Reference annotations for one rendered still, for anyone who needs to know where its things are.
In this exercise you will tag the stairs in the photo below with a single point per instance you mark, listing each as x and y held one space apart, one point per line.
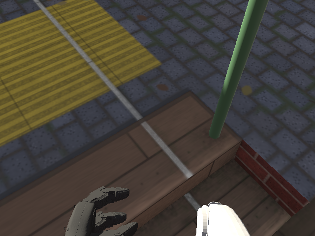
221 181

